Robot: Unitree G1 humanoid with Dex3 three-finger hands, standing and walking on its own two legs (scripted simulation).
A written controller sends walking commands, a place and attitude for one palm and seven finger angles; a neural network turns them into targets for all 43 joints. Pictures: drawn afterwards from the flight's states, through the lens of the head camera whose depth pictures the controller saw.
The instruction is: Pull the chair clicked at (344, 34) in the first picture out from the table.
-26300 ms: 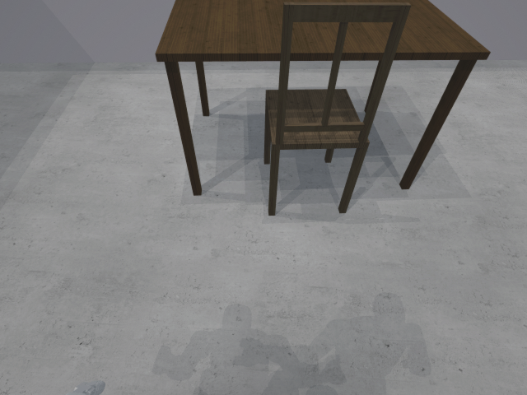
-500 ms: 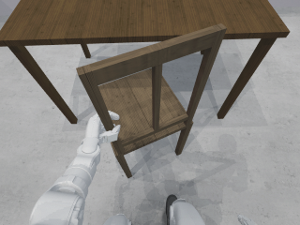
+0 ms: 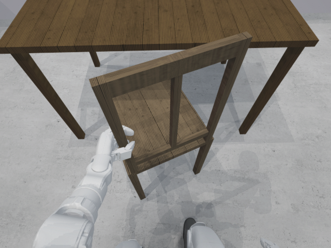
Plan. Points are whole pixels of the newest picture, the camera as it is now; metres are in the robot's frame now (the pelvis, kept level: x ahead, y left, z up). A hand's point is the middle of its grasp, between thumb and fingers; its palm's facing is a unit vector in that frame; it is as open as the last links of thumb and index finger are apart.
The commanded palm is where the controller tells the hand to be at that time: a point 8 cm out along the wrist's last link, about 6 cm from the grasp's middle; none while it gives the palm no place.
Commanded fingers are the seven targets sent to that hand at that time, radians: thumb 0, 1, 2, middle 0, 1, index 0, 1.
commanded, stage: step backward, pulling the chair out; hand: left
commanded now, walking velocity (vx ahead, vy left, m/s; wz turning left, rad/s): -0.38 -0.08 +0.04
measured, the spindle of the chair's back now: (174, 117) +0.46 -0.02 -0.04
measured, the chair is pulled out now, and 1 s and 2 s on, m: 0.20 0.21 0.22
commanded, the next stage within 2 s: none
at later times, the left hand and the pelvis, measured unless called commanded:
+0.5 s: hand (127, 149) +0.37 +0.11 -0.05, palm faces +0.00 -0.98 -0.20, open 5.9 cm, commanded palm +0.38 +0.17 -0.05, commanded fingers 0.00 0.90 0.90 -0.50 -1.45 -0.50 -1.45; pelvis +0.00 -0.01 +0.00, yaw +1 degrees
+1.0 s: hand (126, 151) +0.36 +0.11 -0.05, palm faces -0.01 -0.98 -0.19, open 5.8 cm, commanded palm +0.37 +0.17 -0.04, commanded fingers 0.00 0.90 0.90 -0.50 -1.45 -0.50 -1.45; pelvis -0.01 +0.00 +0.00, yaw +0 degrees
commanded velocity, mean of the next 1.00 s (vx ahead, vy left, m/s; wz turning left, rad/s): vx -0.38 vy -0.01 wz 0.03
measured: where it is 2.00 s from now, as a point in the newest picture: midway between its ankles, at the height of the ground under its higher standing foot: outside the picture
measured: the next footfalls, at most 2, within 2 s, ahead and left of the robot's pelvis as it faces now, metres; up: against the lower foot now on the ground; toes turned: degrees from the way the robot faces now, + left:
none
